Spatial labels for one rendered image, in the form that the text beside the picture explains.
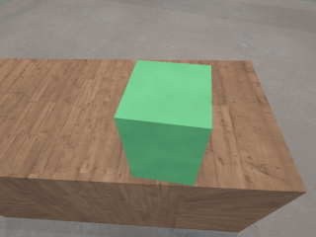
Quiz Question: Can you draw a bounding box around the pedestal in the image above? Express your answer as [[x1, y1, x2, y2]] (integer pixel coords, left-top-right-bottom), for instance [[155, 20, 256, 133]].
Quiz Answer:
[[0, 58, 307, 232]]

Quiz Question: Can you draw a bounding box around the carton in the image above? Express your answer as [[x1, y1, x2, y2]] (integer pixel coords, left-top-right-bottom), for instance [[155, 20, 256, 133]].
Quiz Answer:
[[114, 60, 212, 186]]

